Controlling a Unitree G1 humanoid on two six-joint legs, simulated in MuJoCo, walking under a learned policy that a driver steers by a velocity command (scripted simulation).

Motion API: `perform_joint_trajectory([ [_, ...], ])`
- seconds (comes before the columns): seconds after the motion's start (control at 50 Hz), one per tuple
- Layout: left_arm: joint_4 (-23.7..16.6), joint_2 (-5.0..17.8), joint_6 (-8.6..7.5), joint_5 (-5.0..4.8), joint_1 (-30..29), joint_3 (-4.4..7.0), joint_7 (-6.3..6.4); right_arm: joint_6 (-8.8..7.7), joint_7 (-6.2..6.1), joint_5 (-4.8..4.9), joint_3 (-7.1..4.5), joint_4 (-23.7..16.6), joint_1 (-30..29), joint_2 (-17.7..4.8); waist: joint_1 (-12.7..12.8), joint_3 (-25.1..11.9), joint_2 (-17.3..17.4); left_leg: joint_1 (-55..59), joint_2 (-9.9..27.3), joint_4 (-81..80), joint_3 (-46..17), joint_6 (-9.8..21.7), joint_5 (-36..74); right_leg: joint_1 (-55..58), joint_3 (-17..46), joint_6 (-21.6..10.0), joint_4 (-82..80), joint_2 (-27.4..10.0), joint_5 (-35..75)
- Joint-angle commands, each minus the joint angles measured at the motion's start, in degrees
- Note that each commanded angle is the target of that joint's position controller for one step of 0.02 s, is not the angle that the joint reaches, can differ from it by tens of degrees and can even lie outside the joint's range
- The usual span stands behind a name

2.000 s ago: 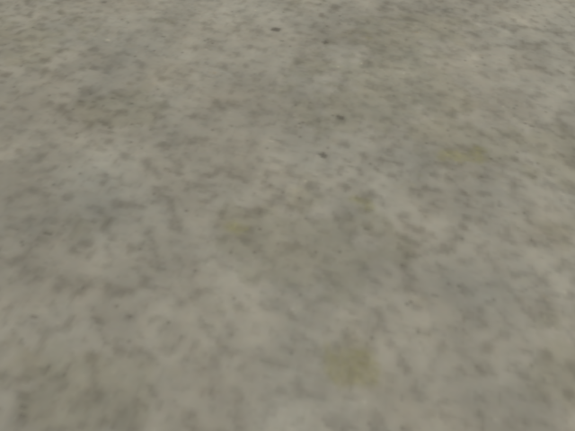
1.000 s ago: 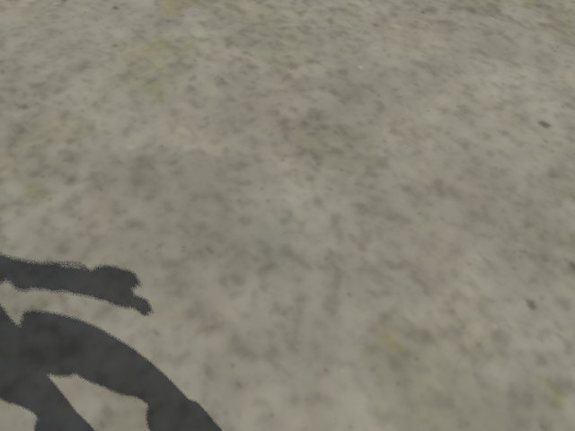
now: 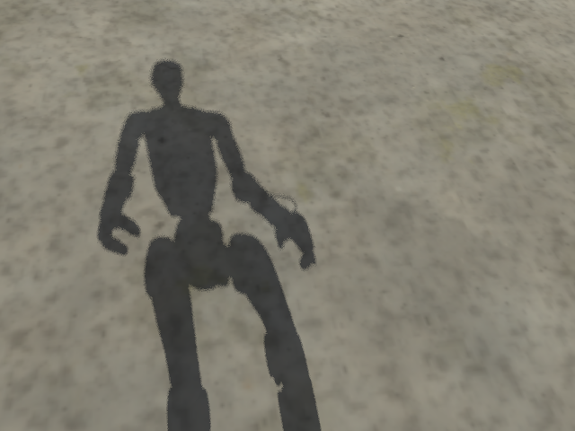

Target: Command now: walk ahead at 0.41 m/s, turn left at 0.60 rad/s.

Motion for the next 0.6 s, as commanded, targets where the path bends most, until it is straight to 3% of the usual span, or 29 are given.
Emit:
perform_joint_trajectory([
  [0.02,-5.45,5.49,-2.09,0.99,-7.21,1.2,-0.49,-1.3,-1.21,-0.53,-2.42,-3.62,-0.71,-9.76,-0.67,2.46,8.53,10.33,13.51,-15.41,-18.72,10.96,10.6,-16.14,2.05,1.29,-5.47,-0.79,8.8],
  [0.06,-5.6,3.53,-1.73,0.86,-9.53,0.4,-0.36,-1.25,-2.02,-0.21,-2.63,-2.55,-0.01,-10.43,-1.08,2.67,7.31,8.06,11.68,-15.3,-14.99,9.99,14.56,-13.44,1.53,2.71,-13.48,0.73,13.96],
  [0.14,-6.93,1.22,-1.83,0.04,-16.21,-0.95,-1.07,-1.24,-2.7,0.28,-2.76,0.62,3.23,-10.73,-3.93,3.92,8.85,3.65,10.21,-15.48,-11.52,7.98,14.69,-5.7,0.42,3.12,-26.7,3.11,23.81],
  [0.2,-7.96,2.05,-2.19,-0.36,-18.53,-0.89,-1.64,-1.33,-2.57,0.68,-2.73,3.06,5.22,-10.47,-4.51,5.38,8.88,6.52,12.53,-14.41,-13.28,7.49,15.43,-4.91,1.48,1.26,-30.86,2.9,24.64],
  [0.26,-7.69,3.79,-2.51,-0.31,-16.23,-0.21,-1.75,-0.74,-2.67,0.5,-3.06,4.48,5.04,-10.89,-2.98,4.79,10.28,11.97,14.49,-10.72,-13.89,6.13,24.91,-2.82,0.92,-1.34,-32.65,3.11,19.66],
  [0.28,-7.23,4.81,-2.54,-0.16,-13.71,0.34,-1.48,-0.51,-2.68,0.34,-3.12,4.52,4.61,-11.15,-1.61,2.73,11.06,13.18,13.91,-6.97,-13.27,5.51,35.2,1.19,-0.7,-2.48,-32.69,4.53,16.91],
  [0.3,-5.86,6.32,-2.47,-0.03,-7.94,1.27,-0.96,-0.2,-2.66,0.12,-2.91,4.54,4.13,-10.82,1.57,-1.69,11.01,12.99,11.84,0.52,-11.39,4.44,46.22,9.7,-2.77,-4.24,-33.65,6.22,16.91],
  [0.32,-4.34,8.1,-2.28,0.35,0.76,1.97,-0.5,-0.01,-2.66,-0.34,-2.26,3.98,3.51,-9.63,5.81,-8.59,10.42,6.83,9.35,11.98,-9.72,2.68,46.33,24.44,-0.39,-6.91,-31.36,3.04,18.58],
  [0.34,-3.25,12.46,-2.19,1.62,9.99,2.92,-0.09,-0.3,-2.48,-0.78,-0.79,2.85,8.99,-4.8,5.97,-19.69,-1.06,-12.04,2.51,33.93,-7.97,-0.91,24.93,47.91,21.34,-14.97,-30.38,-11.34,13.25],
  [0.36,-1.06,10.8,-2.09,0.88,13.28,2.55,-0.94,-1.19,-2.22,0.54,0.09,3.88,13.11,-2.82,4.61,-25.46,-13.83,-23.7,-4.38,47.19,-10.57,-2.79,-15.77,55.44,45.02,-19.6,-41.17,-19.24,0.47],
  [0.38,-1.27,6.45,-1.91,-0.56,10.22,1.35,-0.64,-1.63,-1.89,1.67,-1.15,3.42,6.44,-8.64,5.9,-15.67,-7.92,-29.64,-0.64,51.59,-11.13,-2.58,-13.85,48.79,41.27,-16.9,-44.4,-17.49,-7.74],
  [0.4,-1.5,4.97,-1.46,-0.58,6.27,0.87,-0.17,-2.0,-1.72,1.75,-1.4,2.0,0.11,-10.06,5.52,-7.42,-3.1,-30.66,2.27,50.01,-8.19,-2.1,-8.72,39.38,32.44,-14.96,-45.59,-15.54,-5.96],
  [0.42,-1.61,4.39,-1.09,0.05,3.52,0.5,0.12,-2.47,-1.72,0.72,-1.2,1.12,-3.5,-9.4,3.92,-2.83,0.65,-29.26,4.78,46.78,-5.99,-1.86,-4.72,30.91,26.73,-14.04,-46.96,-13.39,-0.09],
  [0.44,-1.81,3.33,-1.12,0.77,1.97,0.08,0.16,-2.55,-1.6,0.04,-1.39,1.09,-4.31,-8.75,2.16,-0.48,0.88,-27.03,6.75,43.73,-5.35,-1.78,-1.99,25.43,22.69,-13.61,-48.51,-11.23,5.35],
  [0.46,-1.79,2.79,-1.32,1.18,1.31,-0.18,0.27,-2.35,-1.43,0.1,-1.27,1.53,-2.86,-7.64,0.64,-0.65,-0.59,-24.38,7.84,42.23,-5.28,-1.83,-0.42,22.53,20.42,-13.66,-49.99,-10.06,8.0],
  [0.5,-0.96,2.8,-1.93,0.4,1.61,-0.19,0.38,-1.78,-1.42,0.09,-0.65,2.15,-1.5,-5.26,-0.45,-0.28,-1.93,-23.49,8.76,38.71,-4.06,-2.64,0.1,19.84,16.53,-14.73,-52.37,-9.3,11.99],
  [0.56,0.34,4.92,-2.15,-0.17,2.98,0.27,0.76,-1.75,-1.52,-0.86,0.1,0.23,-6.85,-4.04,0.31,2.31,-0.87,-26.79,9.86,29.62,-2.47,-4.5,6.49,18.39,11.37,-15.08,-54.78,-8.79,17.74],
  [0.6,0.75,5.52,-1.79,-0.44,3.8,0.33,0.95,-2.33,-1.09,-0.85,0.53,-0.57,-10.77,-3.3,1.62,2.94,-0.37,-25.64,9.27,20.83,-1.24,-4.76,14.17,18.46,7.25,-13.5,-54.91,-6.69,20.36],
])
